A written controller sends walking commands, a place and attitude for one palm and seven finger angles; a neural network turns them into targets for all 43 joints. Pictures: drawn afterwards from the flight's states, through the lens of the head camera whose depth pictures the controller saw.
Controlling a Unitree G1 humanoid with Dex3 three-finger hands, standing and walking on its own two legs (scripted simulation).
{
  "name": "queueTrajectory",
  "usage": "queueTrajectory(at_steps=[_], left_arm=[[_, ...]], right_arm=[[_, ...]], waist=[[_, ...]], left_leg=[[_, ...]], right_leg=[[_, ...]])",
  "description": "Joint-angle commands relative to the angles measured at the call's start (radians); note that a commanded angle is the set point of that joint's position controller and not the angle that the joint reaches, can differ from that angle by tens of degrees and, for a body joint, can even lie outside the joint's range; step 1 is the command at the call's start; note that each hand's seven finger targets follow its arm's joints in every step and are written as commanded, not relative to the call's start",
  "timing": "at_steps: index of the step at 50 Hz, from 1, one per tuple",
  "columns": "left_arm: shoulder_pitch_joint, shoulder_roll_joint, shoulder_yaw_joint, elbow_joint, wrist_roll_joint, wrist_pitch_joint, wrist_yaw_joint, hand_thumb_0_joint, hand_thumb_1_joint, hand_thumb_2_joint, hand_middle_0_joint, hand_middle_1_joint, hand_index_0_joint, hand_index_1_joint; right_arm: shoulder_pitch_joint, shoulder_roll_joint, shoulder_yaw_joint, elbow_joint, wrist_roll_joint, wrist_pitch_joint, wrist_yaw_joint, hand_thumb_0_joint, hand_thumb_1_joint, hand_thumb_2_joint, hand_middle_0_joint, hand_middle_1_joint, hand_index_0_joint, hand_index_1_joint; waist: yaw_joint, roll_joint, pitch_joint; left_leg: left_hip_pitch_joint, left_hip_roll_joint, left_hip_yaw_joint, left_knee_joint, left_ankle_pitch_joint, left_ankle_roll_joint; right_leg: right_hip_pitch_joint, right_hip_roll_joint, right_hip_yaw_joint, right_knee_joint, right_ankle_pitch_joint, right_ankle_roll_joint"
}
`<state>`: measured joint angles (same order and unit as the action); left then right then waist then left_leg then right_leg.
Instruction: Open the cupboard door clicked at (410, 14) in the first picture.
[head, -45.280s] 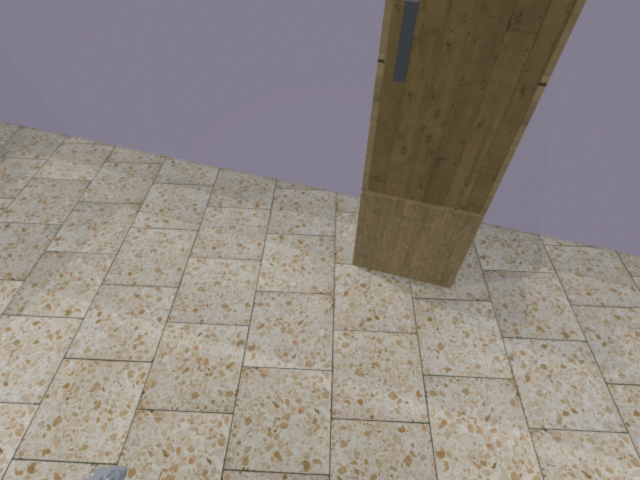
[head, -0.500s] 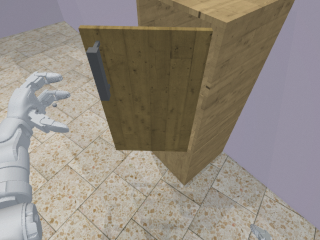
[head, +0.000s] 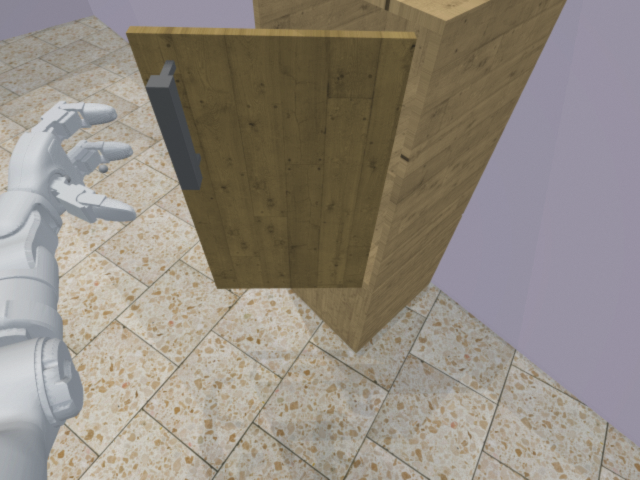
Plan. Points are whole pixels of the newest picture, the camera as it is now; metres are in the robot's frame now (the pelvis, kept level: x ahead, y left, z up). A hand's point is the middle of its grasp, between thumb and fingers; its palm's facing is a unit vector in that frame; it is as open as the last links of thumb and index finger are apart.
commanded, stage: move the hooked fingers beside the handle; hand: left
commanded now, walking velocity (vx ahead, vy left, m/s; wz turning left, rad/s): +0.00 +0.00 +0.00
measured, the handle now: (181, 128) +0.54 +0.19 +0.14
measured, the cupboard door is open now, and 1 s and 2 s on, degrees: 48 48 48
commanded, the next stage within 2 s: slide the fingers in behind the handle in 1.06 s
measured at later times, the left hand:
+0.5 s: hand (119, 147) +0.49 +0.26 +0.15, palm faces +0.01 -1.00 +0.01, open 14.0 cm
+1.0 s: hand (127, 148) +0.49 +0.25 +0.14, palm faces +0.01 -1.00 +0.01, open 14.0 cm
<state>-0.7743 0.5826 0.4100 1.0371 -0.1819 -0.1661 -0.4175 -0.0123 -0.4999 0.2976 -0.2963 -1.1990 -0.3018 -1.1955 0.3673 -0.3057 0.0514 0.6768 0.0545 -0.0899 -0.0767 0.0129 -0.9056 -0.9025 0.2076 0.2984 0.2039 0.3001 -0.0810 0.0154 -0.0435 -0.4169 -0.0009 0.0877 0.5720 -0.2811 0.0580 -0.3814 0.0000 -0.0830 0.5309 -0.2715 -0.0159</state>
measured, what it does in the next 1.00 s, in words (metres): stands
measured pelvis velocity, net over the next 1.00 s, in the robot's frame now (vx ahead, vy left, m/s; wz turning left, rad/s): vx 0.02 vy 0.00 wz -0.02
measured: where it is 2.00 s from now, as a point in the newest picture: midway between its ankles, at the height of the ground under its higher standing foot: outside the picture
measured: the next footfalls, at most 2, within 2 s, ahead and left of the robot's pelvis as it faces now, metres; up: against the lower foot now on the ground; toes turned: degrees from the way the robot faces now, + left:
none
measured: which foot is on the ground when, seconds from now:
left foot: down 0.00-1.00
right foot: down 0.00-1.00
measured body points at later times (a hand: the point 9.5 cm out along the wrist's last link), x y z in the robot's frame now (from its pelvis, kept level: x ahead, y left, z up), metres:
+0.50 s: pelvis +0.01 +0.00 -0.01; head +0.09 +0.01 +0.44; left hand +0.49 +0.31 +0.15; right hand -0.01 -0.28 -0.11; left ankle +0.00 +0.08 -0.73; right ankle -0.01 -0.11 -0.73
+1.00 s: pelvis +0.02 +0.00 -0.01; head +0.09 +0.01 +0.44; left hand +0.49 +0.30 +0.14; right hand +0.06 -0.27 -0.12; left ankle +0.00 +0.08 -0.73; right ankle -0.01 -0.11 -0.73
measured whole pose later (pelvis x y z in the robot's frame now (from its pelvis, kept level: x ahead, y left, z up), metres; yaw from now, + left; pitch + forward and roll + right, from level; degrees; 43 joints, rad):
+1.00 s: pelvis +0.02 +0.00 -0.01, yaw -1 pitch +12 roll -2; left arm -0.90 0.63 0.44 1.16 -0.14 -0.19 -0.40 -0.01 -0.50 0.30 -0.30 -1.20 -0.30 -1.20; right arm 0.37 -0.29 0.06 0.62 0.04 0.02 -0.06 0.01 -0.91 -0.90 0.21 0.30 0.20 0.30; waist -0.12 0.02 -0.07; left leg -0.53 0.02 0.09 0.65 -0.34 0.06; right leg -0.49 0.01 -0.07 0.58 -0.31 -0.01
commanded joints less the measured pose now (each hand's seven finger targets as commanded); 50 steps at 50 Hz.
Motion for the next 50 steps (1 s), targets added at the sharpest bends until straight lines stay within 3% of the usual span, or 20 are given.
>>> queueTrajectory(at_steps=[1, 4, 7, 9, 11, 14, 17, 20, 21, 24, 25, 27, 30, 32, 34, 35, 39, 42, 43, 50], left_arm=[[-0.468, 0.318, 0.057, -0.123, -0.034, -0.075, -0.011, 0.000, -0.500, 0.300, -0.300, -1.200, -0.300, -1.200], [-0.554, 0.335, 0.038, -0.093, -0.007, -0.077, -0.012, 0.000, -0.500, 0.300, -0.300, -1.200, -0.300, -1.200], [-0.579, 0.415, 0.092, -0.119, 0.007, -0.105, -0.006, 0.000, -0.500, 0.300, -0.300, -1.200, -0.300, -1.200], [-0.620, 0.388, 0.064, -0.069, 0.009, -0.107, -0.011, 0.000, -0.500, 0.300, -0.300, -1.200, -0.300, -1.200], [-0.618, 0.433, 0.091, -0.036, 0.006, -0.110, -0.016, 0.000, -0.500, 0.300, -0.300, -1.200, -0.300, -1.200], [-0.630, 0.429, 0.071, 0.018, 0.031, -0.095, -0.022, 0.000, -0.500, 0.300, -0.300, -1.200, -0.300, -1.200], [-0.535, 0.486, 0.131, 0.011, 0.027, -0.100, -0.033, 0.000, -0.500, 0.300, -0.300, -1.200, -0.300, -1.200], [-0.512, 0.495, 0.139, -0.001, 0.024, -0.098, -0.049, 0.000, -0.500, 0.300, -0.300, -1.200, -0.300, -1.200], [-0.517, 0.490, 0.135, -0.019, 0.015, -0.102, -0.053, 0.000, -0.500, 0.300, -0.300, -1.200, -0.300, -1.200], [-0.515, 0.475, 0.135, -0.081, 0.012, -0.103, -0.056, 0.000, -0.500, 0.300, -0.300, -1.200, -0.300, -1.200], [-0.541, 0.442, 0.108, -0.086, 0.006, -0.103, -0.056, 0.000, -0.500, 0.300, -0.300, -1.200, -0.300, -1.200], [-0.523, 0.487, 0.158, -0.122, -0.004, -0.110, -0.053, 0.000, -0.500, 0.300, -0.300, -1.200, -0.300, -1.200], [-0.562, 0.389, 0.075, -0.146, 0.001, -0.103, -0.049, 0.000, -0.500, 0.300, -0.300, -1.200, -0.300, -1.200], [-0.567, 0.375, 0.070, -0.164, -0.006, -0.099, -0.040, 0.000, -0.500, 0.300, -0.300, -1.200, -0.300, -1.200], [-0.566, 0.321, 0.040, -0.135, -0.011, -0.085, -0.029, 0.000, -0.500, 0.300, -0.300, -1.200, -0.300, -1.200], [-0.552, 0.352, 0.070, -0.118, -0.011, -0.081, -0.020, 0.000, -0.500, 0.300, -0.300, -1.200, -0.300, -1.200], [-0.581, 0.302, 0.020, -0.102, 0.009, -0.072, 0.002, 0.000, -0.500, 0.300, -0.300, -1.200, -0.300, -1.200], [-0.552, 0.379, 0.088, -0.104, 0.010, -0.085, 0.020, 0.000, -0.500, 0.300, -0.300, -1.200, -0.300, -1.200], [-0.581, 0.343, 0.053, -0.104, 0.013, -0.087, 0.019, 0.000, -0.500, 0.300, -0.300, -1.200, -0.300, -1.200], [-0.543, 0.384, 0.086, -0.080, 0.017, -0.099, 0.012, 0.000, -0.500, 0.300, -0.300, -1.200, -0.300, -1.200]], right_arm=[[0.077, -0.180, -0.068, -0.076, -0.002, -0.009, -0.018, 0.000, -0.900, -0.900, 0.200, 0.300, 0.200, 0.300], [0.086, -0.182, -0.067, -0.072, -0.003, 0.002, -0.019, 0.000, -0.900, -0.900, 0.200, 0.300, 0.200, 0.300], [0.114, -0.186, -0.071, -0.073, -0.011, 0.013, -0.018, 0.000, -0.900, -0.900, 0.200, 0.300, 0.200, 0.300], [0.127, -0.185, -0.069, -0.059, -0.011, 0.020, -0.018, 0.000, -0.900, -0.900, 0.200, 0.300, 0.200, 0.300], [0.145, -0.195, -0.071, -0.059, -0.011, 0.031, -0.021, 0.000, -0.900, -0.900, 0.200, 0.300, 0.200, 0.300], [0.158, -0.193, -0.067, -0.059, -0.013, 0.042, -0.017, 0.000, -0.900, -0.900, 0.200, 0.300, 0.200, 0.300], [0.171, -0.196, -0.072, -0.084, -0.018, 0.059, -0.012, 0.000, -0.900, -0.900, 0.200, 0.300, 0.200, 0.300], [0.174, -0.194, -0.075, -0.096, -0.015, 0.077, -0.007, 0.000, -0.900, -0.900, 0.200, 0.300, 0.200, 0.300], [0.180, -0.193, -0.076, -0.102, -0.015, 0.085, -0.009, 0.000, -0.900, -0.900, 0.200, 0.300, 0.200, 0.300], [0.172, -0.187, -0.080, -0.110, -0.013, 0.093, -0.004, 0.000, -0.900, -0.900, 0.200, 0.300, 0.200, 0.300], [0.169, -0.185, -0.081, -0.106, -0.013, 0.093, -0.003, 0.000, -0.900, -0.900, 0.200, 0.300, 0.200, 0.300], [0.173, -0.188, -0.084, -0.109, -0.013, 0.097, -0.003, 0.000, -0.900, -0.900, 0.200, 0.300, 0.200, 0.300], [0.162, -0.178, -0.084, -0.097, -0.011, 0.095, -0.002, 0.000, -0.900, -0.900, 0.200, 0.300, 0.200, 0.300], [0.160, -0.178, -0.083, -0.091, -0.012, 0.093, -0.001, 0.000, -0.900, -0.900, 0.200, 0.300, 0.200, 0.300], [0.158, -0.176, -0.083, -0.086, -0.014, 0.089, 0.002, 0.000, -0.900, -0.900, 0.200, 0.300, 0.200, 0.300], [0.158, -0.180, -0.085, -0.083, -0.015, 0.088, 0.001, 0.000, -0.900, -0.900, 0.200, 0.300, 0.200, 0.300], [0.148, -0.172, -0.077, -0.086, -0.015, 0.089, 0.002, 0.000, -0.900, -0.900, 0.200, 0.300, 0.200, 0.300], [0.145, -0.178, -0.074, -0.099, -0.017, 0.091, 0.003, 0.000, -0.900, -0.900, 0.200, 0.300, 0.200, 0.300], [0.140, -0.173, -0.071, -0.100, -0.017, 0.092, 0.004, 0.000, -0.900, -0.900, 0.200, 0.300, 0.200, 0.300], [0.136, -0.175, -0.072, -0.110, -0.012, 0.098, 0.000, 0.000, -0.900, -0.900, 0.200, 0.300, 0.200, 0.300]], waist=[[-0.018, 0.012, -0.292], [-0.037, 0.064, -0.277], [-0.027, 0.110, -0.384], [-0.052, 0.090, -0.357], [-0.052, 0.040, -0.363], [-0.059, 0.091, -0.344], [-0.023, 0.067, -0.415], [-0.021, 0.079, -0.413], [-0.024, 0.055, -0.416], [-0.022, 0.122, -0.428], [-0.041, 0.105, -0.405], [-0.020, 0.117, -0.454], [-0.048, 0.162, -0.411], [-0.042, 0.192, -0.414], [-0.051, 0.139, -0.400], [-0.047, 0.108, -0.394], [-0.055, 0.119, -0.368], [-0.029, 0.110, -0.411], [-0.043, 0.107, -0.406], [-0.028, 0.077, -0.404]], left_leg=[[0.226, 0.027, -0.130, -0.036, 0.280, -0.019], [0.186, 0.019, -0.127, -0.031, 0.220, -0.014], [0.227, 0.020, -0.131, -0.010, 0.284, -0.018], [0.212, 0.023, -0.133, -0.003, 0.273, -0.017], [0.173, 0.024, -0.125, 0.006, 0.279, -0.009], [0.146, 0.018, -0.121, 0.013, 0.263, -0.010], [0.145, 0.018, -0.111, 0.026, 0.333, -0.008], [0.129, 0.017, -0.099, 0.033, 0.336, -0.005], [0.137, 0.020, -0.102, 0.033, 0.365, -0.004], [0.186, 0.023, -0.103, 0.039, 0.382, -0.008], [0.187, 0.025, -0.104, 0.037, 0.364, -0.006], [0.218, 0.027, -0.108, 0.043, 0.415, -0.006], [0.266, 0.036, -0.123, 0.045, 0.430, -0.016], [0.307, 0.042, -0.140, 0.047, 0.474, -0.026], [0.297, 0.044, -0.147, 0.043, 0.446, -0.028], [0.277, 0.044, -0.145, 0.040, 0.427, -0.025], [0.273, 0.044, -0.150, 0.044, 0.447, -0.031], [0.264, 0.041, -0.143, 0.050, 0.488, -0.031], [0.259, 0.040, -0.141, 0.049, 0.472, -0.032], [0.225, 0.036, -0.131, 0.049, 0.439, -0.024]], right_leg=[[-0.008, 0.018, 0.052, -0.045, 0.239, -0.011], [-0.038, 0.016, 0.062, -0.042, 0.203, -0.007], [-0.013, 0.019, 0.068, -0.022, 0.242, -0.009], [-0.044, 0.023, 0.065, -0.025, 0.233, -0.005], [-0.018, 0.023, 0.069, -0.017, 0.255, -0.003], [-0.047, 0.023, 0.073, -0.014, 0.249, 0.000], [0.011, 0.027, 0.075, 0.006, 0.323, 0.000], [0.018, 0.027, 0.077, 0.008, 0.347, 0.003], [0.025, 0.029, 0.069, 0.015, 0.362, 0.001], [-0.017, 0.035, 0.069, 0.009, 0.346, 0.003], [-0.032, 0.037, 0.066, 0.003, 0.333, 0.004], [-0.009, 0.041, 0.068, 0.012, 0.363, 0.001], [-0.085, 0.042, 0.055, 0.003, 0.318, 0.000], [-0.115, 0.045, 0.048, 0.004, 0.301, -0.005], [-0.121, 0.046, 0.042, 0.002, 0.280, -0.004], [-0.106, 0.044, 0.042, 0.001, 0.283, -0.003], [-0.127, 0.040, 0.040, 0.010, 0.284, -0.003], [-0.076, 0.038, 0.048, 0.023, 0.328, -0.005], [-0.079, 0.037, 0.048, 0.021, 0.326, -0.001], [-0.044, 0.036, 0.053, 0.024, 0.341, -0.002]])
